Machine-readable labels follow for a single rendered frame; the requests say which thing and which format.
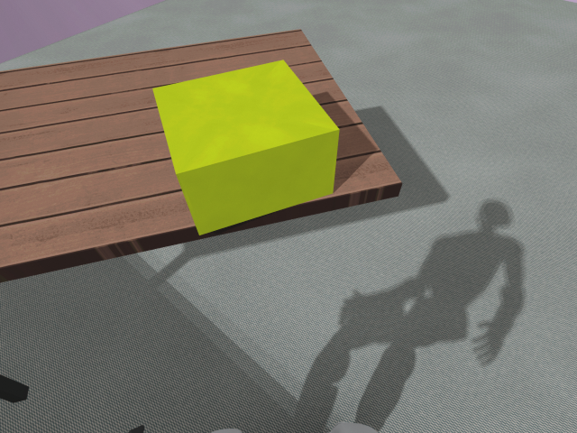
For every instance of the table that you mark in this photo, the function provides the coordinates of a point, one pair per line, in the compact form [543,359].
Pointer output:
[85,169]

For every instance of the carton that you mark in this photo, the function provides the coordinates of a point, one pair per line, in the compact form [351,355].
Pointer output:
[246,143]

